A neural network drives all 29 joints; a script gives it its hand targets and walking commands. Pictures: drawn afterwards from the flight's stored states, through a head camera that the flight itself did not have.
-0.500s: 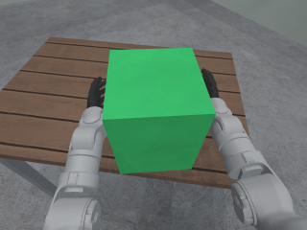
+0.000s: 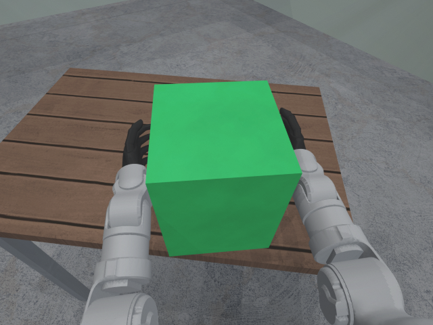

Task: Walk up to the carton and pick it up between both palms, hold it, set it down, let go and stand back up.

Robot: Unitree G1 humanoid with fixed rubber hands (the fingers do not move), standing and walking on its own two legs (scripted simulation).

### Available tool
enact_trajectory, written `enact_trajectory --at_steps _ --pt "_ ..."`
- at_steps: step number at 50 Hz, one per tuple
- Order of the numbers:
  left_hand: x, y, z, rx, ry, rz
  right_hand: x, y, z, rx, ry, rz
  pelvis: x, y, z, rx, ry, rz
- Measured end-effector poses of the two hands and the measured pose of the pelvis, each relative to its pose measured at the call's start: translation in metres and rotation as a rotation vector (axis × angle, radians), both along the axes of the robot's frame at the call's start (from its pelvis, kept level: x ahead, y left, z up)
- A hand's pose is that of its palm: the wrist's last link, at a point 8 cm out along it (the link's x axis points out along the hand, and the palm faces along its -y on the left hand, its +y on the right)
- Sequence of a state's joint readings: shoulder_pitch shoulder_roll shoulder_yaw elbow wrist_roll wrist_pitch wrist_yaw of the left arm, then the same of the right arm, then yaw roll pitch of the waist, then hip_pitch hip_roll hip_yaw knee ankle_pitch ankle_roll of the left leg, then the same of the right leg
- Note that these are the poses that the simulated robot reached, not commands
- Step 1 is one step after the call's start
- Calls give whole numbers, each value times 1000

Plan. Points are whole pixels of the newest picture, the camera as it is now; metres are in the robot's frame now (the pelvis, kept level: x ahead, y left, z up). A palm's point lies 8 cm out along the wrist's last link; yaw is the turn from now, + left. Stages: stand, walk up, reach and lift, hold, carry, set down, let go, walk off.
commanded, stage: reach and lift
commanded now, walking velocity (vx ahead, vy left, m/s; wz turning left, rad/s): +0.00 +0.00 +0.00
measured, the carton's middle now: (216, 172) +0.38 +0.05 +0.09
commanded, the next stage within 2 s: none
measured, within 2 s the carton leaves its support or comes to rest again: leaves its support in 0.36 s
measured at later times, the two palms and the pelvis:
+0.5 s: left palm (126, 162) +0.35 +0.20 +0.13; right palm (291, 150) +0.40 -0.08 +0.14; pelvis +0.01 +0.01 +0.00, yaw +1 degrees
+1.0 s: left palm (124, 148) +0.36 +0.20 +0.16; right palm (297, 138) +0.40 -0.08 +0.17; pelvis +0.00 +0.01 +0.00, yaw +2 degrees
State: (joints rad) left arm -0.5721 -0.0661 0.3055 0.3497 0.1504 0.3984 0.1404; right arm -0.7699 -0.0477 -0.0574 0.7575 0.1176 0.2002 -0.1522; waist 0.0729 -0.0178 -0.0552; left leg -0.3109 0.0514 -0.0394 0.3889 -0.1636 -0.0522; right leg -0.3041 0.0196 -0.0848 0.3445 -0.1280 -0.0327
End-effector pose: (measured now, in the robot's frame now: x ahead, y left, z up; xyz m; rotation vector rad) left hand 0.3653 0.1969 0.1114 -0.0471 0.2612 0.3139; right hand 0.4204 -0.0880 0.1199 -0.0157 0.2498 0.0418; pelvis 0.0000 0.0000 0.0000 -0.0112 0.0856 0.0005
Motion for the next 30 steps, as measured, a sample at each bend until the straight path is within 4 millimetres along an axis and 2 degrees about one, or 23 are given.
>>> enact_trajectory --at_steps 7,17,30 --pt "-8 -1 3 34 -1 -12 -9 -1 2 -9 -10 7 10 5 2 -2 -55 9" --pt "-13 4 4 43 2 -17 -15 4 3 -44 -15 12 11 9 2 -6 -83 8" --pt "-9 8 31 49 -70 -16 -13 7 28 -42 -89 8 2 9 2 -7 -81 16"
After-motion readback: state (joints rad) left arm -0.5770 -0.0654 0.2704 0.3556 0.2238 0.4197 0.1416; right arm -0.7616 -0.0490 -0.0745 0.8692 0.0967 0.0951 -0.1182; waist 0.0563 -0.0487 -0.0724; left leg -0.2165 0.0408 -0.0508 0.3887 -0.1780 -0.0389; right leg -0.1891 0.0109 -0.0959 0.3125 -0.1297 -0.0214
